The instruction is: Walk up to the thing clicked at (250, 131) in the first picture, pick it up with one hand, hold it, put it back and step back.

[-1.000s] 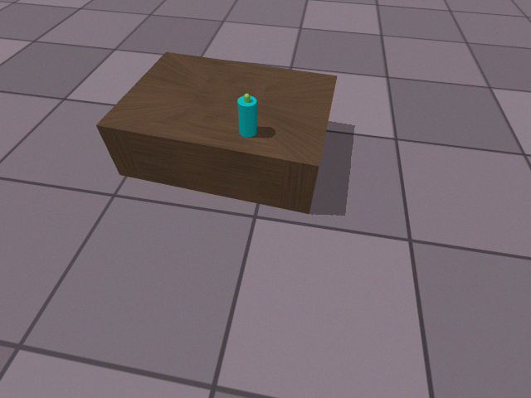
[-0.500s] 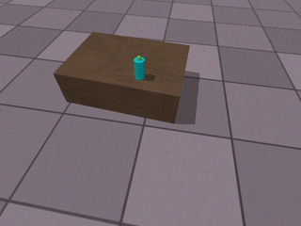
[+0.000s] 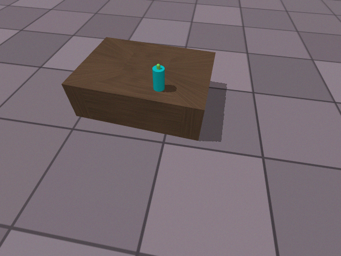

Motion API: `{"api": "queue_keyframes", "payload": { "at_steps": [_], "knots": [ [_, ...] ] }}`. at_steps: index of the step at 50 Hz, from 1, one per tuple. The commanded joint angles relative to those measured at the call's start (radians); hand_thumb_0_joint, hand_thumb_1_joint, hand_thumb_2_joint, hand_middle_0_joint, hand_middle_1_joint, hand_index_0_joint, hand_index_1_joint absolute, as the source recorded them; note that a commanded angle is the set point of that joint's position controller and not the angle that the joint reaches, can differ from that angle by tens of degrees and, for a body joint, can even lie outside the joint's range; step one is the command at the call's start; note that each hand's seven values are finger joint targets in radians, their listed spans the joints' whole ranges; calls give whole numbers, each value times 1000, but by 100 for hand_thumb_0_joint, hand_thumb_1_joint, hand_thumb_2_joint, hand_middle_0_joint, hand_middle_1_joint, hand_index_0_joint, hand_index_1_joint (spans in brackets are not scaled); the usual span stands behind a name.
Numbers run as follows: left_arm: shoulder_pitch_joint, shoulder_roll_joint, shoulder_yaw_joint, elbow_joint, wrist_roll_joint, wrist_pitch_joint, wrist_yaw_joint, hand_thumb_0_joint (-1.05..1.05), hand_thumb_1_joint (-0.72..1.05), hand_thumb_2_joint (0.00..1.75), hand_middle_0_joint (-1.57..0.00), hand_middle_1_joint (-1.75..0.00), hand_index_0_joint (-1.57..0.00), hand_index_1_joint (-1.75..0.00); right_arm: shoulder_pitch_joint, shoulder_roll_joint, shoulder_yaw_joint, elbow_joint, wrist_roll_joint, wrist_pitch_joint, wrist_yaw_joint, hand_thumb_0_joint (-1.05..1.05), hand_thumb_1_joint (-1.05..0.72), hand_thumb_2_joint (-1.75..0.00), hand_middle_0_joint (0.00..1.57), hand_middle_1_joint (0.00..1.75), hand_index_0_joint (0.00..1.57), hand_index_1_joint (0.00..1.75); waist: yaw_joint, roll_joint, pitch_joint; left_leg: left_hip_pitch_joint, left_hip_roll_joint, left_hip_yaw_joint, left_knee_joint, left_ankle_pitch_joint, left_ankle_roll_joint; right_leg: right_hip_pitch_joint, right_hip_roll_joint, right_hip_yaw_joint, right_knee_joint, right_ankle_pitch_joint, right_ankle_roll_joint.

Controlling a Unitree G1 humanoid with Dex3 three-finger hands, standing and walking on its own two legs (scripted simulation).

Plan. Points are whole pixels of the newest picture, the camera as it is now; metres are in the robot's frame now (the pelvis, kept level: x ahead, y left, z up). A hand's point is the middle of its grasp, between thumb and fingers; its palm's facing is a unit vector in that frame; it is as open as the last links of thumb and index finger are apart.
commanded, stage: stand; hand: left
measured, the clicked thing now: (158, 76) +1.21 +0.06 -0.36
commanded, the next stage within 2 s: walk up in 0.12 s
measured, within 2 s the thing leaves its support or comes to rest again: neither
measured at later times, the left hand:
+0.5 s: hand out of the picture +0.14 +0.22 -0.15, palm faces -0.11 -0.90 -0.43, open 7.4 cm
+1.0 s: hand (107, 171) +0.40 +0.21 -0.16, palm faces -0.24 -0.90 -0.37, open 7.4 cm
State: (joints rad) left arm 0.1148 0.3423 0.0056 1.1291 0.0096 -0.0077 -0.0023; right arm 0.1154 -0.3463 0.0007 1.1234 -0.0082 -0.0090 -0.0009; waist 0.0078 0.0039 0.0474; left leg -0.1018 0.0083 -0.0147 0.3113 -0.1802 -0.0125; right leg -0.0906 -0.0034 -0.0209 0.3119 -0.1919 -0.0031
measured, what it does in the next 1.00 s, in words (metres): walks ahead: right foot, then left foot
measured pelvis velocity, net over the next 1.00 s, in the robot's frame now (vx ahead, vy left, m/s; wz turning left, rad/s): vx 0.29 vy -0.05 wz -0.22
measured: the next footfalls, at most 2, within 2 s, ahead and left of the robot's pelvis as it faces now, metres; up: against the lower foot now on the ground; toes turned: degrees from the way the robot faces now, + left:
right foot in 0.38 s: +0.13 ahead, -0.18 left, +0.00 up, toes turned -9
left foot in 0.80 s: +0.38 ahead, +0.05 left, +0.00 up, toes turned -6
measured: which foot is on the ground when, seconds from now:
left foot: down 0.00-0.40, up 0.42-0.78, down 0.80-1.00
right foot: down 0.00-0.18, up 0.20-0.36, down 0.38-0.84, up 0.86-1.00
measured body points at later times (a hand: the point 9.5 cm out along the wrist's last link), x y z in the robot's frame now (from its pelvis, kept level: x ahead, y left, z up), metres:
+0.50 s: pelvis +0.07 -0.06 -0.02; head +0.08 -0.09 +0.43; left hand +0.15 +0.27 -0.12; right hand +0.09 -0.41 -0.15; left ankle +0.02 +0.08 -0.70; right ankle +0.09 -0.17 -0.75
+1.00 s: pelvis +0.29 -0.05 -0.01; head +0.31 -0.04 +0.43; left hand +0.41 +0.26 -0.13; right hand +0.31 -0.37 -0.11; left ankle +0.34 +0.06 -0.75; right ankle +0.25 -0.18 -0.68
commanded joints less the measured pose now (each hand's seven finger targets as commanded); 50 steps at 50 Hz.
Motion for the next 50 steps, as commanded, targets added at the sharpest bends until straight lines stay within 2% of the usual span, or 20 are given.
{"api": "queue_keyframes", "payload": {
  "at_steps": [1,5,6,7,9,10,14,19,20,21,22,24,28,36,38,40,41,42,46,50],
  "knots": [
    [-31,212,36,-56,0,-23,11,0,90,90,-20,-30,-20,-30,-37,-210,-34,-58,-1,-27,-12,0,-90,-90,20,30,20,30,0,4,-68,-1,124,-87,-43,162,34,13,-129,94,-32,146,-21],
    [-32,213,35,-59,2,-24,13,0,90,90,-20,-30,-20,-30,-37,-211,-36,-60,0,-23,-12,0,-90,-90,20,30,20,30,-4,-1,-76,12,118,-82,-34,153,35,-3,-131,97,-39,155,-23],
    [39,291,94,-140,20,-32,-17,0,90,90,-20,-30,-20,-30,23,-306,-104,-131,-26,-45,5,0,-90,-90,20,30,20,30,-26,-11,-157,108,88,-64,66,-332,98,-79,-69,123,38,-288,-56],
    [0,283,96,-140,27,-30,-27,0,90,90,-20,-30,-20,-30,79,-313,-116,-107,-34,-51,12,0,-90,-90,20,30,20,30,-56,22,-82,110,114,-119,37,-512,122,-253,-74,135,97,-445,-66],
    [-111,220,91,-203,25,-26,-40,0,90,90,-20,-30,-20,-30,135,-346,-144,-119,-32,-52,16,0,-90,-90,20,30,20,30,-120,169,95,121,324,-354,-161,-606,231,-551,-5,18,430,-294,-27],
    [-101,232,93,-222,29,-34,-39,0,90,90,-20,-30,-20,-30,130,-368,-155,-138,-36,-60,18,0,-90,-90,20,30,20,30,-113,142,131,93,422,-434,-193,-530,287,-607,-65,78,525,-303,-23],
    [55,250,101,-227,16,-41,-75,0,90,90,-20,-30,-20,-30,-1,-345,-152,-232,-41,-73,29,0,-90,-90,20,30,20,30,-8,176,33,26,341,-224,-158,-422,236,-423,-128,82,442,-255,-14],
    [321,292,146,-151,30,-56,-61,0,90,90,-20,-30,-20,-30,-34,-258,-128,-283,-47,-42,44,0,-90,-90,20,30,20,30,103,-70,-45,-381,115,86,314,-421,125,210,7,-43,216,-57,-1],
    [427,367,173,-146,33,-63,-39,0,90,90,-20,-30,-20,-30,7,-179,-101,-295,-43,-37,46,0,-90,-90,20,30,20,30,157,-333,-62,-540,19,153,635,-491,88,299,-96,166,72,-340,-37],
    [401,430,168,-194,34,-74,-32,0,90,90,-20,-30,-20,-30,-10,-185,-97,-326,-27,-27,48,0,-90,-90,20,30,20,30,130,-364,-37,-609,-46,40,820,-445,41,124,-360,740,-211,-671,-160],
    [278,450,160,-243,18,-73,-33,0,90,90,-20,-30,-20,-30,-42,-281,-122,-318,-31,-22,42,0,-90,-90,20,30,20,30,83,-188,85,-567,48,-65,848,-352,27,-48,-420,822,-253,-783,-239],
    [173,382,146,-275,-1,-82,-26,0,90,90,-20,-30,-20,-30,61,-296,-126,-261,-19,-25,50,0,-90,-90,20,30,20,30,14,-73,83,-556,103,-67,826,-197,37,-16,-319,573,-179,-546,-204],
    [203,328,129,-288,-6,-98,-24,0,90,90,-20,-30,-20,-30,132,-264,-124,-253,-22,-25,72,0,-90,-90,20,30,20,30,5,-100,57,-435,118,-39,638,-124,20,-72,-228,310,-122,-230,-196],
    [264,356,129,-330,-4,-104,-20,0,90,90,-20,-30,-20,-30,-10,-235,-133,-362,-30,-46,87,0,-90,-90,20,30,20,30,46,-101,55,-327,76,55,323,-23,19,-77,-210,196,-5,55,-182],
    [256,357,125,-339,-5,-99,-16,0,90,90,-20,-30,-20,-30,24,-229,-136,-363,-27,-55,86,0,-90,-90,20,30,20,30,16,-97,36,-219,49,81,256,-21,38,-100,-211,173,81,209,-170],
    [255,308,103,-356,-9,-97,-11,0,90,90,-20,-30,-20,-30,235,-286,-165,-309,-34,-68,71,0,-90,-90,20,30,20,30,-93,58,-84,109,10,80,166,-55,85,-205,-103,68,438,327,-116],
    [306,228,79,-372,-25,-96,-7,0,90,90,-20,-30,-20,-30,351,-373,-195,-304,-54,-73,61,0,-90,-90,20,30,20,30,-138,274,-176,291,235,-268,76,-207,174,-408,2,9,759,146,-55],
    [301,254,88,-369,-26,-94,4,0,90,90,-20,-30,-20,-30,346,-417,-202,-328,-28,-73,56,0,-90,-90,20,30,20,30,-128,283,-173,284,423,-614,-59,-297,276,-555,93,61,885,-337,-50],
    [303,299,90,-314,-24,-89,-9,0,90,90,-20,-30,-20,-30,160,-301,-152,-380,7,-69,43,0,-90,-90,20,30,20,30,-24,121,32,-38,298,-218,-51,-100,227,-498,-61,128,845,-187,-48],
    [267,248,86,-332,-15,-83,-33,0,90,90,-20,-30,-20,-30,188,-297,-142,-393,-8,-79,45,0,-90,-90,20,30,20,30,-33,168,10,-31,257,-64,-10,157,254,-436,-70,42,584,-162,-3]
  ]
}}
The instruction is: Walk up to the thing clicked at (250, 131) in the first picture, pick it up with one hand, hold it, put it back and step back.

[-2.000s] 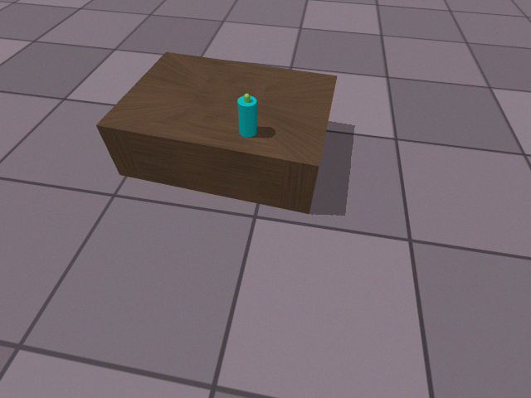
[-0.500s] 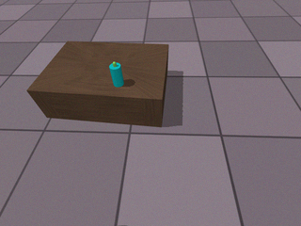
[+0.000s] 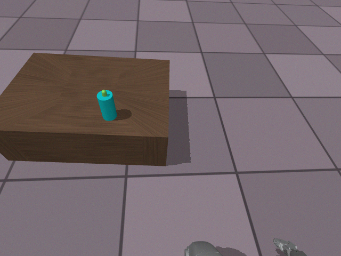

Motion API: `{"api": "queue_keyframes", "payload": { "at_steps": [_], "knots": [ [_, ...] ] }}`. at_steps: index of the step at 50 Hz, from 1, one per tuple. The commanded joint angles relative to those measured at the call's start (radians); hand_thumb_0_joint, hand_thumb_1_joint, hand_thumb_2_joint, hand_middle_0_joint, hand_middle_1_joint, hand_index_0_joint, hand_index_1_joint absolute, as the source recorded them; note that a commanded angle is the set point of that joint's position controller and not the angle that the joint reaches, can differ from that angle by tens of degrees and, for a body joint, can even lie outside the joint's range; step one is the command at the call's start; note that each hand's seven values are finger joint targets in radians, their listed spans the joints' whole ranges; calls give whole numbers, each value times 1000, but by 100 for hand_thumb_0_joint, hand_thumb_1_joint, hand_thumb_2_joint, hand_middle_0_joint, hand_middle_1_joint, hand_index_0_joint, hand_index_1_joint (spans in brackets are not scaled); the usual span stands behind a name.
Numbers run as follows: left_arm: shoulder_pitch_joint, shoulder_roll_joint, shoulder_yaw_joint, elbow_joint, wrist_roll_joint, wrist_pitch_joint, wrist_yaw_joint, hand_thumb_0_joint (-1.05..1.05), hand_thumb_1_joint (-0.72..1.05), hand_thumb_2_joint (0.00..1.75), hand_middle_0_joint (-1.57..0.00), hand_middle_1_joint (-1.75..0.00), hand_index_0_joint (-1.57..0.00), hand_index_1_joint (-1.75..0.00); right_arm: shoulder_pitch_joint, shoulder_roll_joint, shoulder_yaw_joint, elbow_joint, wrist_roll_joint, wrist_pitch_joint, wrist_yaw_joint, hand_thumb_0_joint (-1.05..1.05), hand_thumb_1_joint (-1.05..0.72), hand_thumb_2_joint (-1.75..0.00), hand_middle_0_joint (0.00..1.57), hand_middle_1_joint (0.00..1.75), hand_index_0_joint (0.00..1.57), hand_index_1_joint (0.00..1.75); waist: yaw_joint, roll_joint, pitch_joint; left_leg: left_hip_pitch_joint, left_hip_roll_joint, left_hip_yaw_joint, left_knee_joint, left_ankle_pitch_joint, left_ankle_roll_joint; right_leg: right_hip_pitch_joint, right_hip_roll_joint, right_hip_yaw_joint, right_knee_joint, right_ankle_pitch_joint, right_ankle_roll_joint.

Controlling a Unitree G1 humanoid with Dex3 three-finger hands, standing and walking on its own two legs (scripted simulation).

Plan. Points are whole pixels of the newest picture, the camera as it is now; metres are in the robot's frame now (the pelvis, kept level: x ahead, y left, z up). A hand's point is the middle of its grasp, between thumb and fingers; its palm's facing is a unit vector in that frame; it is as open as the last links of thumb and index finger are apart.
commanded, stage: walk up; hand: left
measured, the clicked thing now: (106, 103) +0.88 +0.30 -0.34
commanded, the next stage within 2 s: none
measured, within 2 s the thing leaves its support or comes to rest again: neither
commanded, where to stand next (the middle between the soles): +0.42 +0.07 m, yaw -3 degrees
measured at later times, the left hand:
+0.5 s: hand (49, 224) +0.22 +0.31 -0.13, palm faces -0.04 -0.90 -0.44, open 7.4 cm
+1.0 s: hand (68, 154) +0.44 +0.33 -0.15, palm faces -0.10 -0.91 -0.41, open 7.4 cm
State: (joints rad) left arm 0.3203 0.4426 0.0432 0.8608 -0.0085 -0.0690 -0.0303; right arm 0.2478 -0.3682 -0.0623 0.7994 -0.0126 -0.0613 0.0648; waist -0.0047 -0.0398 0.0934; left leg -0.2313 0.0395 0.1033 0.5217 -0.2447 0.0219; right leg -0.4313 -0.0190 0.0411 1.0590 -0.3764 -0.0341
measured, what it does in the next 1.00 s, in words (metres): walks ahead: right foot, then left foot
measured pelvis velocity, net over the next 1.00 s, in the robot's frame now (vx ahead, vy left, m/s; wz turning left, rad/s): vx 0.33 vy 0.07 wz -0.06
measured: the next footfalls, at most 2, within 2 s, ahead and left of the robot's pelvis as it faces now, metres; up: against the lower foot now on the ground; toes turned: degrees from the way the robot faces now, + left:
right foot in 0.18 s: +0.22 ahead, -0.13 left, +0.00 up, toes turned -4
left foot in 0.56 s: +0.38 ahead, +0.20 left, +0.00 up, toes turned -2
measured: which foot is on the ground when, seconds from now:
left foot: down 0.00-0.20, up 0.22-0.54, down 0.56-1.00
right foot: up 0.00-0.16, down 0.18-0.60, up 0.62-0.94, down 0.96-1.00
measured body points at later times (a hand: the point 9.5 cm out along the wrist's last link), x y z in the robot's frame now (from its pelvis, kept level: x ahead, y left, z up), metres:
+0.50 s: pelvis +0.18 +0.02 -0.01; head +0.20 +0.01 +0.44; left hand +0.22 +0.35 -0.10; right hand +0.26 -0.30 -0.12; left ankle +0.27 +0.17 -0.71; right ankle +0.18 -0.12 -0.73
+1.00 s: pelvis +0.33 +0.07 -0.02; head +0.36 +0.05 +0.43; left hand +0.45 +0.37 -0.12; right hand +0.34 -0.25 -0.14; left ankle +0.30 +0.18 -0.73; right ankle +0.41 -0.05 -0.74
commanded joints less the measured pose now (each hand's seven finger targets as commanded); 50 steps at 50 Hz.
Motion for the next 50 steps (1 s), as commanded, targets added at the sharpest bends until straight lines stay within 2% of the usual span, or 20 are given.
{"api": "queue_keyframes", "payload": {
  "at_steps": [1,8,9,10,11,17,23,27,28,29,30,32,35,39,42,44,47,48,49,50],
  "knots": [
    [15,145,51,-80,9,-23,-9,0,90,90,-20,-30,-20,-30,66,-287,-83,-73,-4,-28,-19,0,-90,-90,20,30,20,30,-31,215,-25,81,256,-192,-221,241,236,-82,-70,-37,-230,20,28],
    [147,192,96,-20,19,-39,1,0,90,90,-20,-30,-20,-30,11,-237,-55,-127,3,0,-7,0,-90,-90,20,30,20,30,84,38,-123,-195,130,-77,97,-58,125,428,22,-107,-477,198,-7],
    [219,251,120,-14,25,-47,13,0,90,90,-20,-30,-20,-30,37,-195,-39,-128,1,2,-6,0,-90,-90,20,30,20,30,134,-132,-143,-317,56,-22,356,-130,86,525,-83,83,-590,-14,-46],
    [240,341,134,-50,25,-58,25,0,90,90,-20,-30,-20,-30,80,-159,-24,-142,0,9,-6,0,-90,-90,20,30,20,30,114,-254,-150,-461,-56,-25,618,-320,31,539,-373,588,-783,-158,-160],
    [175,353,122,-62,12,-53,26,0,90,90,-20,-30,-20,-30,42,-265,-54,-123,-9,23,-16,0,-90,-90,20,30,20,30,97,-118,-111,-470,-6,-147,687,-360,21,423,-460,748,-819,-251,-274],
    [35,259,92,-92,13,-55,31,0,90,90,-20,-30,-20,-30,122,-252,-65,-29,-7,30,-3,0,-90,-90,20,30,20,30,15,-92,-43,-316,65,-142,494,-140,-13,195,-239,208,-733,123,-200],
    [43,285,97,-100,21,-56,26,0,90,90,-20,-30,-20,-30,16,-234,-77,-61,-15,23,20,0,-90,-90,20,30,20,30,41,-111,-38,-210,55,-72,235,-74,-14,117,-222,142,-721,-39,-184],
    [-13,270,80,-101,19,-41,26,0,90,90,-20,-30,-20,-30,117,-242,-90,-23,-20,4,13,0,-90,-90,20,30,20,30,-56,-54,-73,57,-4,-10,71,-47,5,-8,-194,78,-545,19,-131],
    [12,213,58,-100,24,-35,27,0,90,90,-20,-30,-20,-30,205,-283,-104,11,-22,-2,3,0,-90,-90,20,30,20,30,-97,97,-115,200,-16,-43,32,-126,20,-86,-137,22,-336,60,-100],
    [46,123,32,-108,9,-35,25,0,90,90,-20,-30,-20,-30,273,-377,-129,11,-35,-9,-7,0,-90,-90,20,30,20,30,-122,376,-121,274,214,-463,-182,-385,102,-258,5,-94,19,45,-25],
    [24,176,45,-100,8,-31,41,0,90,90,-20,-30,-20,-30,241,-423,-132,-21,-12,-12,-9,0,-90,-90,20,30,20,30,-109,344,-82,224,382,-771,-307,-418,212,-359,51,-36,127,-177,-17],
    [22,227,47,-64,3,-27,42,0,90,90,-20,-30,-20,-30,134,-359,-109,-41,9,-9,-17,0,-90,-90,20,30,20,30,-38,133,15,55,326,-574,-275,-313,209,-296,-26,66,165,-72,-23],
    [90,207,54,-9,1,-29,22,0,90,90,-20,-30,-20,-30,95,-312,-81,-39,7,-24,-28,0,-90,-90,20,30,20,30,-4,232,-21,45,237,-331,-211,20,183,-179,-79,4,-8,21,-2],
    [6,160,49,-46,16,-20,8,0,90,90,-20,-30,-20,-30,125,-305,-72,-48,1,-22,-35,0,-90,-90,20,30,20,30,-27,209,-30,92,250,-257,-172,289,236,-128,-69,-54,-209,24,22],
    [-14,120,43,-43,18,-10,20,0,90,90,-20,-30,-20,-30,92,-272,-49,-52,6,-13,-49,0,-90,-90,20,30,20,30,-2,174,-52,17,221,-165,-70,654,191,24,-32,-86,-303,135,7],
    [-11,106,40,-35,16,-7,28,0,90,90,-20,-30,-20,-30,72,-265,-42,-52,15,-2,-58,0,-90,-90,20,30,20,30,8,168,-96,34,200,-135,13,686,169,90,0,-103,-370,189,-4],
    [6,159,56,-14,26,-15,41,0,90,90,-20,-30,-20,-30,58,-216,-16,-49,33,9,-65,0,-90,-90,20,30,20,30,47,48,-168,-67,113,-89,213,409,70,332,-19,-43,-553,419,-54],
    [16,222,72,-15,31,-18,46,0,90,90,-20,-30,-20,-30,80,-173,-2,-52,34,8,-67,0,-90,-90,20,30,20,30,48,-105,-204,-194,51,-56,355,141,26,422,-198,198,-576,556,-115],
    [-26,237,66,-32,12,-15,44,0,90,90,-20,-30,-20,-30,105,-173,0,-32,31,25,-74,0,-90,-90,20,30,20,30,37,-121,-213,-177,-27,-78,424,-325,13,321,-373,417,-653,472,-250],
    [-59,238,60,-33,14,-8,44,0,90,90,-20,-30,-20,-30,74,-219,-16,-6,22,37,-85,0,-90,-90,20,30,20,30,39,-97,-170,-165,-4,-118,437,-458,16,255,-372,435,-658,362,-280]
  ]
}}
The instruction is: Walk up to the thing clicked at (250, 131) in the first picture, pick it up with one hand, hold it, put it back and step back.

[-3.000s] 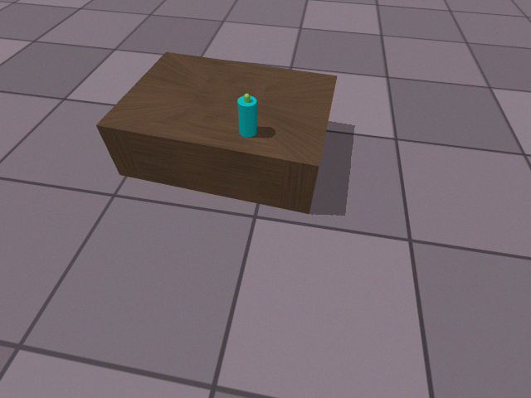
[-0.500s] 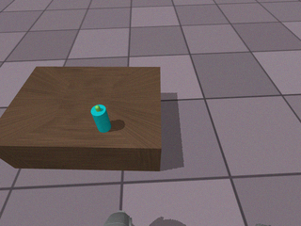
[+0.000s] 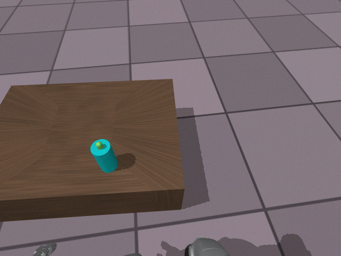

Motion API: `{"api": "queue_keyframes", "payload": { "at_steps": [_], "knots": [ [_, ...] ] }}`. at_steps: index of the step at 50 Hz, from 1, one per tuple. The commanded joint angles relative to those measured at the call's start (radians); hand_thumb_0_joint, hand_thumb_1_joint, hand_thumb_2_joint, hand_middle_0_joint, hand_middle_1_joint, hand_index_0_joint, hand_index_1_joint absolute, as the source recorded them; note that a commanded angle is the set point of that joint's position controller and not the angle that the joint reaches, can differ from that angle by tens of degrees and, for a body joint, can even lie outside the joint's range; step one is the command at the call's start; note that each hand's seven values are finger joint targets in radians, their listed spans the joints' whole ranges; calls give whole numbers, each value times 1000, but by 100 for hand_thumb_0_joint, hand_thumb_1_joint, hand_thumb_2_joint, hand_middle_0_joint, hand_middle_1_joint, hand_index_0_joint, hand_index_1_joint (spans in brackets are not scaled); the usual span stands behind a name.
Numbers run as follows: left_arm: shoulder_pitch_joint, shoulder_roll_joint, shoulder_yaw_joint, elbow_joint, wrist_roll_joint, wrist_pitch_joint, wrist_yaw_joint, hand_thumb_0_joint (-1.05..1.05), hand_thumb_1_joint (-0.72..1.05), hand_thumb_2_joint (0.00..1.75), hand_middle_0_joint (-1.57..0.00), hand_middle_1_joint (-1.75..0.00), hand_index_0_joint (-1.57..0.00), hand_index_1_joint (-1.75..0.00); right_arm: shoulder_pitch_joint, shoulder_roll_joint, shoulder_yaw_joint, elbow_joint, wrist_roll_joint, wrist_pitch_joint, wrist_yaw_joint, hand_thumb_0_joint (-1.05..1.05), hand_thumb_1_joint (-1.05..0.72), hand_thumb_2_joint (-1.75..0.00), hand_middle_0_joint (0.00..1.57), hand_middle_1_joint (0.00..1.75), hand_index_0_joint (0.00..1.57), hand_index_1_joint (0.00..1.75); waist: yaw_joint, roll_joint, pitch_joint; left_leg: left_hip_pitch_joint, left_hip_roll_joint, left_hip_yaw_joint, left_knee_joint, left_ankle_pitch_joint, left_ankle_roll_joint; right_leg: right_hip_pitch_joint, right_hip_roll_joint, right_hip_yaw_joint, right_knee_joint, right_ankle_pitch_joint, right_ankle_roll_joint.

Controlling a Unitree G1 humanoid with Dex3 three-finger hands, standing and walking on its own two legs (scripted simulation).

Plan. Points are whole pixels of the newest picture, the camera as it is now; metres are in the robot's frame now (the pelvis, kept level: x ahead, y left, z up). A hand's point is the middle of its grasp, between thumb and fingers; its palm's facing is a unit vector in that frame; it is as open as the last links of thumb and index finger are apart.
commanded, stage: walk up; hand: left
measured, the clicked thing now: (104, 154) +0.54 +0.27 -0.32
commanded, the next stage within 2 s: stand in 1.36 s
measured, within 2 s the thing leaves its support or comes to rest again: neither
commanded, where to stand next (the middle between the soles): +0.10 +0.01 m, yaw +1 degrees
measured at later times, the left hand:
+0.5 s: hand out of the picture +0.12 +0.27 -0.13, palm faces +0.01 -0.95 -0.32, open 7.4 cm
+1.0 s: hand out of the picture +0.11 +0.25 -0.12, palm faces +0.02 -0.95 -0.32, open 7.4 cm
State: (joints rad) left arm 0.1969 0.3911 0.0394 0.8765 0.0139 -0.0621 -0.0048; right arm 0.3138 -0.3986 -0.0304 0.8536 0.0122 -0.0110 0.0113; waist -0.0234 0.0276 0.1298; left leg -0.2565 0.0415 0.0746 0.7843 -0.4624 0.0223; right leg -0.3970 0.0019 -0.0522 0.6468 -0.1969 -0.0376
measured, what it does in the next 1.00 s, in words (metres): stands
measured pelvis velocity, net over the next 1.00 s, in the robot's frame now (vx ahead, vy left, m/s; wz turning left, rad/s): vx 0.04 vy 0.01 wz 0.00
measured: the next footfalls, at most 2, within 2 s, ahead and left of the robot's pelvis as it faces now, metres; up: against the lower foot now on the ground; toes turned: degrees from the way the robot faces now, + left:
none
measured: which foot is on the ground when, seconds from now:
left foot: down 0.00-1.00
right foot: down 0.00-1.00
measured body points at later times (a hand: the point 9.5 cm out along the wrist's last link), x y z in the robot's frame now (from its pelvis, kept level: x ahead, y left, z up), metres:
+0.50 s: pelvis +0.03 +0.01 +0.02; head +0.04 +0.02 +0.47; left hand +0.11 +0.31 -0.11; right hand +0.12 -0.30 -0.10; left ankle +0.01 +0.13 -0.71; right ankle +0.09 -0.11 -0.71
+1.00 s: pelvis +0.04 +0.01 +0.03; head +0.05 +0.00 +0.48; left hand +0.11 +0.30 -0.10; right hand +0.12 -0.29 -0.10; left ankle +0.01 +0.13 -0.71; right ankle +0.09 -0.11 -0.71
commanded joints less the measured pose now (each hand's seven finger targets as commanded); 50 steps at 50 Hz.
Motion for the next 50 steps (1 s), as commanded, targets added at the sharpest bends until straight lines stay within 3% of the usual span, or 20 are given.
{"api": "queue_keyframes", "payload": {
  "at_steps": [1,3,5,6,7,8,9,12,13,17,31,37,43,50],
  "knots": [
    [32,269,57,-46,-7,-10,20,0,90,90,-20,-30,-20,-30,5,-190,-45,-40,-4,-12,-31,0,-90,-90,20,30,20,30,49,-160,-186,-153,4,-107,151,-226,13,205,-354,464,-243,146,-253],
    [-28,251,47,-42,3,-1,24,0,90,90,-20,-30,-20,-30,41,-191,-45,13,0,-18,-27,0,-90,-90,20,30,20,30,14,-196,-166,-124,15,-91,31,-94,8,153,-289,367,-221,109,-186],
    [-76,234,40,-34,-1,13,18,0,90,90,-20,-30,-20,-30,85,-179,-41,67,-7,-31,-26,0,-90,-90,20,30,20,30,-14,-187,-202,32,-15,-46,-194,115,1,90,-214,240,-139,168,-127],
    [-90,210,32,-30,-7,23,14,0,90,90,-20,-30,-20,-30,77,-181,-45,83,-19,-37,-28,0,-90,-90,20,30,20,30,-17,-156,-207,86,0,-76,-277,210,4,42,-192,211,-104,136,-98],
    [-92,168,20,-30,-18,30,9,0,90,90,-20,-30,-20,-30,26,-216,-52,73,-34,-42,-31,0,-90,-90,20,30,20,30,0,-59,-185,71,91,-219,-361,207,29,-6,-152,177,-64,78,-46],
    [-85,153,18,-8,-21,37,5,0,90,90,-20,-30,-20,-30,-101,-248,-52,45,-28,-49,-28,0,-90,-90,20,30,20,30,45,4,-122,-55,185,-343,-418,109,73,39,-78,123,-80,-64,-1],
    [-93,185,29,26,-17,38,6,0,90,90,-20,-30,-20,-30,-160,-249,-45,55,-20,-48,-22,0,-90,-90,20,30,20,30,62,-19,-90,-126,193,-297,-394,113,90,133,-62,96,-98,-126,-3],
    [-122,178,27,67,-13,28,-1,0,90,90,-20,-30,-20,-30,-158,-195,-22,97,-17,-50,-20,0,-90,-90,20,30,20,30,41,-12,-103,-108,104,-198,-403,111,37,199,-109,153,-155,-19,-26],
    [-129,181,23,75,-16,24,-2,0,90,90,-20,-30,-20,-30,-158,-196,-18,113,-18,-52,-20,0,-90,-90,20,30,20,30,37,6,-124,-70,100,-185,-407,163,29,206,-118,150,-162,63,-26],
    [-151,170,11,125,-21,23,0,0,90,90,-20,-30,-20,-30,-194,-189,-11,148,-16,-52,-21,0,-90,-90,20,30,20,30,40,12,-179,36,96,-152,-408,363,21,249,-121,127,-190,211,-11],
    [-181,158,0,232,-15,31,0,0,90,90,-20,-30,-20,-30,-282,-181,-12,218,-16,-30,-20,0,-90,-90,20,30,20,30,31,-25,-162,125,99,-136,-506,319,10,273,-137,132,-335,167,17],
    [-176,160,8,242,-9,31,0,0,90,90,-20,-30,-20,-30,-287,-173,-11,230,-18,-26,-17,0,-90,-90,20,30,20,30,32,-29,-141,127,93,-136,-528,258,4,257,-136,143,-378,62,20],
    [-178,155,13,243,-7,29,1,0,90,90,-20,-30,-20,-30,-281,-168,-13,238,-19,-29,-19,0,-90,-90,20,30,20,30,31,-37,-164,119,95,-137,-538,304,1,303,-140,138,-370,152,23],
    [-171,151,17,235,-6,31,4,0,90,90,-20,-30,-20,-30,-270,-162,-16,239,-20,-27,-21,0,-90,-90,20,30,20,30,30,-34,-166,133,93,-133,-533,319,-1,301,-139,137,-371,146,22]
  ]
}}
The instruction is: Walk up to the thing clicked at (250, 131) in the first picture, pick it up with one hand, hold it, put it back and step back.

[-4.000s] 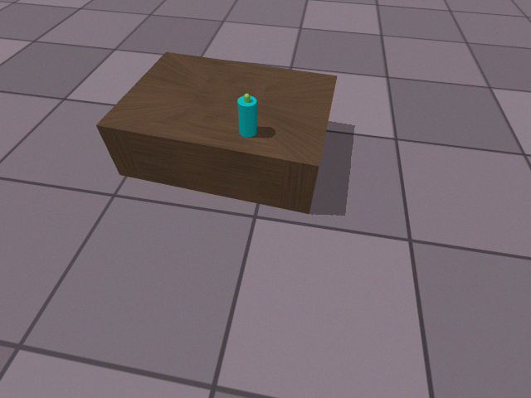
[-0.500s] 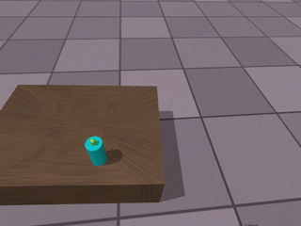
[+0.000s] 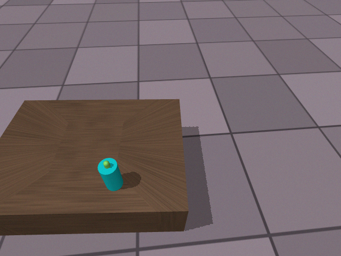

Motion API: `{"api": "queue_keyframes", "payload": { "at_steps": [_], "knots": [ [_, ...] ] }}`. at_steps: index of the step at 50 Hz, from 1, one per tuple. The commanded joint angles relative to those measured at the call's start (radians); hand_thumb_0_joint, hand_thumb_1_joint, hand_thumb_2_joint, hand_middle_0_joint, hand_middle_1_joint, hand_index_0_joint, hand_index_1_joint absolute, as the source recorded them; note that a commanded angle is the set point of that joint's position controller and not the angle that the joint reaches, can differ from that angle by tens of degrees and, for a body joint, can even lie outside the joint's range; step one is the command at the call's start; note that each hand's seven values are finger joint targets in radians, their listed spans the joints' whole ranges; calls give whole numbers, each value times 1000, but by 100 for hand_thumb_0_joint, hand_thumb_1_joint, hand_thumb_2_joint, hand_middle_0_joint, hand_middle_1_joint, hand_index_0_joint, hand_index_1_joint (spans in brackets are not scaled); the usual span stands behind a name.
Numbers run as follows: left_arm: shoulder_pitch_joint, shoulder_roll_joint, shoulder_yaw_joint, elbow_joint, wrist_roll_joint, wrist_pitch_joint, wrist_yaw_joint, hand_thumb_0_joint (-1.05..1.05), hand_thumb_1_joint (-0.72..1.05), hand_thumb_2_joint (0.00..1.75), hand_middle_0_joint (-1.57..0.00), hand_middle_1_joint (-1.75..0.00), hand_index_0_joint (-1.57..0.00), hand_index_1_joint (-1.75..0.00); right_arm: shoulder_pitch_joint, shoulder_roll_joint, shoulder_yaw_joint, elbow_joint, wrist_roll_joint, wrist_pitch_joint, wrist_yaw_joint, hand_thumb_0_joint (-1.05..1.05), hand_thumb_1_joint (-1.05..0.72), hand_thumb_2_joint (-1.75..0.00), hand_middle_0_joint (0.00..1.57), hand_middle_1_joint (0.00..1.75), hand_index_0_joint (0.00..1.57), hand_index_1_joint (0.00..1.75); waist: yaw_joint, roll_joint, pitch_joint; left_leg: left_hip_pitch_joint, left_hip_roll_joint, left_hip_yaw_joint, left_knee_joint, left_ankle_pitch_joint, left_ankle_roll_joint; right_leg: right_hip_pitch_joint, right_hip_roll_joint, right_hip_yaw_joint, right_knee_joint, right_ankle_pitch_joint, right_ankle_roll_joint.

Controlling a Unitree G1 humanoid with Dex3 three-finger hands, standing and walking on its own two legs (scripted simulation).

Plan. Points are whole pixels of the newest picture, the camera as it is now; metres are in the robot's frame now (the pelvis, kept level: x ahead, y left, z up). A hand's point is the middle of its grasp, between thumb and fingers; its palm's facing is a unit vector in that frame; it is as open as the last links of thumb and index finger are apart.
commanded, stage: walk up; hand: left
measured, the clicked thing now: (110, 173) +0.50 +0.26 -0.36
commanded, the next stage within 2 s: stand in 0.36 s
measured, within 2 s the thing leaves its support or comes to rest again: neither
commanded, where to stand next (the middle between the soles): +0.06 +0.00 m, yaw +1 degrees
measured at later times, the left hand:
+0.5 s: hand out of the picture +0.10 +0.24 -0.15, palm faces +0.00 -0.94 -0.33, open 7.4 cm
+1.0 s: hand out of the picture +0.09 +0.25 -0.15, palm faces +0.01 -0.94 -0.35, open 7.4 cm
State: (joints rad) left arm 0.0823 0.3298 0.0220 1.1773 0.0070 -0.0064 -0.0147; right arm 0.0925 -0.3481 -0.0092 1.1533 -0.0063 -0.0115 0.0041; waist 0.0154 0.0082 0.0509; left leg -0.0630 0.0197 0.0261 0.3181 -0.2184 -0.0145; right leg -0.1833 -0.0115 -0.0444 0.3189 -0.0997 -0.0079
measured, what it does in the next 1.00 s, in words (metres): stands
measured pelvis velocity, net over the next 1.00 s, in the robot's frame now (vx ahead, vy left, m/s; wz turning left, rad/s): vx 0.02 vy -0.01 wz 0.02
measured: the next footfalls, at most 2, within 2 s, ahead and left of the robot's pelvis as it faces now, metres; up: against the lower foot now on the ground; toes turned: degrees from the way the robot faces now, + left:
none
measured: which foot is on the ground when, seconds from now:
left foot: down 0.00-1.00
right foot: down 0.00-1.00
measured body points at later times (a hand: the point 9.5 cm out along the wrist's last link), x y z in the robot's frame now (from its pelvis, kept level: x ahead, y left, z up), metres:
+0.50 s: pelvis +0.01 +0.00 +0.00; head +0.01 -0.01 +0.45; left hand +0.10 +0.29 -0.13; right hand +0.08 -0.30 -0.14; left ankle -0.03 +0.13 -0.75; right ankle +0.05 -0.11 -0.75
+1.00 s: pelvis +0.02 -0.01 +0.00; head +0.03 -0.01 +0.45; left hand +0.09 +0.30 -0.13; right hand +0.10 -0.31 -0.14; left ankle -0.03 +0.13 -0.75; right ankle +0.05 -0.11 -0.75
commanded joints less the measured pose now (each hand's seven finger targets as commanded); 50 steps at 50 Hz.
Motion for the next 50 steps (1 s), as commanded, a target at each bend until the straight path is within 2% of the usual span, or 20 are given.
{"api": "queue_keyframes", "payload": {
  "at_steps": [1,7,8,14,17,18,20,22,26,31,34,37,39,42,47,48,50],
  "knots": [
    [-61,211,36,-69,1,-25,14,0,90,90,-20,-30,-20,-30,-42,-211,-36,-60,-2,-26,-14,0,-90,-90,20,30,20,30,-9,-15,-87,-68,115,-85,-65,78,35,97,-127,128,-42,59,-7],
    [-62,209,41,-73,3,-21,15,0,90,90,-20,-30,-20,-30,-35,-210,-36,-64,-3,-28,-15,0,-90,-90,20,30,20,30,-9,-11,-93,-75,117,-83,-68,92,35,105,-124,124,-29,76,-8],
    [-63,209,39,-77,2,-22,14,0,90,90,-20,-30,-20,-30,-29,-210,-33,-62,-3,-28,-15,0,-90,-90,20,30,20,30,-8,-15,-100,-73,118,-82,-66,102,35,112,-130,128,-26,106,-7],
    [-60,205,39,-81,3,-19,13,0,90,90,-20,-30,-20,-30,-27,-215,-38,-68,-4,-27,-16,0,-90,-90,20,30,20,30,-11,-9,-96,-67,120,-80,-66,92,36,103,-122,124,-27,77,-10],
    [-72,203,39,-85,4,-19,13,0,90,90,-20,-30,-20,-30,-23,-213,-38,-67,-5,-27,-17,0,-90,-90,20,30,20,30,-13,-11,-93,-77,120,-78,-73,85,35,112,-125,128,-23,102,-10],
    [-60,219,31,-81,0,-25,15,0,90,90,-20,-30,-20,-30,-12,-205,-32,-63,-8,-25,-14,0,-90,-90,20,30,20,30,-15,14,-95,-81,125,-90,-81,92,27,128,-134,131,-25,104,-15],
    [-55,222,30,-78,-1,-27,18,0,90,90,-20,-30,-20,-30,-25,-207,-34,-66,-7,-22,-13,0,-90,-90,20,30,20,30,-9,6,-75,-80,119,-92,-86,51,27,95,-126,128,-38,29,-10],
    [-61,223,27,-81,1,-27,18,0,90,90,-20,-30,-20,-30,-20,-210,-34,-67,-6,-20,-11,0,-90,-90,20,30,20,30,-14,-1,-65,-79,122,-94,-81,45,31,83,-127,131,-43,16,-11],
    [-59,218,22,-81,-2,-30,18,0,90,90,-20,-30,-20,-30,-15,-214,-34,-66,-6,-21,-9,0,-90,-90,20,30,20,30,-13,2,-64,-81,119,-94,-80,73,28,95,-129,129,-41,63,-11],
    [-50,228,21,-81,-2,-31,18,0,90,90,-20,-30,-20,-30,-10,-209,-29,-69,-5,-21,-9,0,-90,-90,20,30,20,30,-14,-7,-86,-65,124,-97,-86,81,27,106,-130,121,-30,59,-12],
    [-55,222,19,-82,0,-29,19,0,90,90,-20,-30,-20,-30,-2,-216,-28,-68,-6,-22,-12,0,-90,-90,20,30,20,30,-19,-4,-92,-56,127,-96,-80,126,26,108,-134,121,-22,114,-15],
    [-46,232,20,-78,-2,-29,19,0,90,90,-20,-30,-20,-30,-1,-207,-26,-67,-6,-22,-12,0,-90,-90,20,30,20,30,-17,-11,-88,-41,127,-96,-80,122,24,97,-132,115,-21,104,-13],
    [-47,229,18,-79,-3,-29,20,0,90,90,-20,-30,-20,-30,2,-213,-26,-67,-5,-21,-12,0,-90,-90,20,30,20,30,-17,-11,-101,-40,129,-96,-77,159,23,120,-135,115,-15,140,-15],
    [-42,232,17,-80,-1,-30,22,0,90,90,-20,-30,-20,-30,-5,-210,-26,-68,-5,-20,-14,0,-90,-90,20,30,20,30,-17,-14,-103,-28,128,-93,-71,160,23,109,-137,112,-15,148,-16],
    [-44,231,16,-78,-2,-29,24,0,90,90,-20,-30,-20,-30,-5,-219,-29,-70,-6,-15,-13,0,-90,-90,20,30,20,30,-16,-7,-89,-54,124,-94,-72,119,26,114,-133,112,-29,97,-12],
    [-36,228,14,-76,-1,-30,23,0,90,90,-20,-30,-20,-30,-8,-213,-25,-69,-5,-15,-13,0,-90,-90,20,30,20,30,-13,0,-67,-55,122,-92,-71,111,28,96,-135,116,-35,106,-10],
    [-40,233,16,-78,-1,-31,24,0,90,90,-20,-30,-20,-30,2,-213,-26,-71,-5,-15,-11,0,-90,-90,20,30,20,30,-18,-6,-86,-51,124,-95,-70,117,27,109,-134,113,-32,103,-13]
  ]
}}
